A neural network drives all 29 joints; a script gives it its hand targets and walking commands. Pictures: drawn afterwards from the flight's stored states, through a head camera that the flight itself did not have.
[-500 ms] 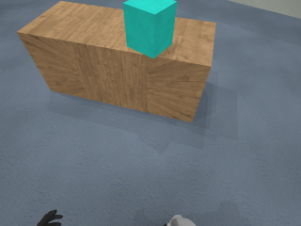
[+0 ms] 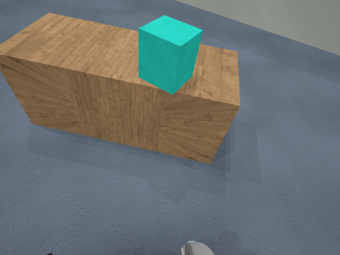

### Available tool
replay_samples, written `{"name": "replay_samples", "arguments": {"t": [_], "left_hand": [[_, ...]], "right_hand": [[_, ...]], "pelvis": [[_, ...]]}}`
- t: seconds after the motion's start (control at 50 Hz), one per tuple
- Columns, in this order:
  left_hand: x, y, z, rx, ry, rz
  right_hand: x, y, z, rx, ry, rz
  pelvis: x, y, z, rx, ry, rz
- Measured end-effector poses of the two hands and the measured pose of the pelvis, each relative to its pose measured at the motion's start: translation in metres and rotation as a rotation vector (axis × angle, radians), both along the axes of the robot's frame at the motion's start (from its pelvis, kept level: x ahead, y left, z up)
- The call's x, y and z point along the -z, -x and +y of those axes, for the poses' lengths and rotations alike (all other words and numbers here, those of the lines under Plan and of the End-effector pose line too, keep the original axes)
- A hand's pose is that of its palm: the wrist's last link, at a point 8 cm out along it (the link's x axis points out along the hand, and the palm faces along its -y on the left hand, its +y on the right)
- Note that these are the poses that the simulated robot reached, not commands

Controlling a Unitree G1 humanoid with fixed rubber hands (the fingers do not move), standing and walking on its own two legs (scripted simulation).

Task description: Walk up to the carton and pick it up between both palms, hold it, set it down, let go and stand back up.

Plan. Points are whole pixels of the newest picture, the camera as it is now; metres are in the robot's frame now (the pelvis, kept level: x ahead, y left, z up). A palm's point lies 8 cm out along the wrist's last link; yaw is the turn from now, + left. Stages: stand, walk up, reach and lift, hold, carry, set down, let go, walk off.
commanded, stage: walk up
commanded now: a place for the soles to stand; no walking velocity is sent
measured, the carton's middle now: (168, 55) +0.98 +0.02 -0.06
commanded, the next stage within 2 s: none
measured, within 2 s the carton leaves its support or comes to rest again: neither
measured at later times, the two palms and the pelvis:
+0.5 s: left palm (20, 233) +0.19 +0.35 -0.11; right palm (259, 230) +0.23 -0.26 -0.12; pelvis +0.13 +0.03 -0.02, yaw -2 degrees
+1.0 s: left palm (58, 170) +0.36 +0.33 -0.12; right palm (260, 217) +0.27 -0.27 -0.12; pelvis +0.22 +0.04 -0.02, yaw -7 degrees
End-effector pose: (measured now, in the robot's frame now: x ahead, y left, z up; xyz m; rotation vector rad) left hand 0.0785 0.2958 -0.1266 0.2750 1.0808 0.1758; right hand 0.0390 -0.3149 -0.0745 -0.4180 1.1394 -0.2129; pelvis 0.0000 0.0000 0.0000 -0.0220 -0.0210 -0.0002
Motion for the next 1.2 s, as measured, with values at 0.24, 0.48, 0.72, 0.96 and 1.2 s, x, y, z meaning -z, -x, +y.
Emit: {"name": "replay_samples", "arguments": {"t": [0.24, 0.48, 0.72, 0.96, 1.2], "left_hand": [[-0.008, -0.092, -0.008, 0.057, -0.071, -0.03], [-0.023, -0.104, 0.052, 0.027, -0.135, 0.047], [-0.009, -0.221, 0.046, 0.113, -0.044, -0.002], [-0.003, -0.288, 0.029, 0.145, -0.083, -0.039], [-0.004, -0.296, 0.053, 0.133, -0.083, -0.011]], "right_hand": [[0.045, -0.075, -0.005, 0.028, -0.086, -0.006], [0.049, -0.191, 0.052, -0.017, -0.142, -0.171], [0.021, -0.137, 0.051, 0.12, -0.037, 0.068], [0.046, -0.205, 0.037, 0.127, -0.052, 0.037], [0.042, -0.231, 0.057, 0.132, -0.042, -0.016]], "pelvis": [[0.019, -0.071, -0.016, 0.038, -0.004, -0.04], [0.019, -0.128, 0.03, 0.042, 0.047, -0.056], [0.005, -0.188, 0.048, 0.099, -0.011, 0.004], [0.019, -0.221, 0.035, 0.121, -0.002, -0.049], [0.017, -0.23, 0.058, 0.129, 0.007, -0.017]]}}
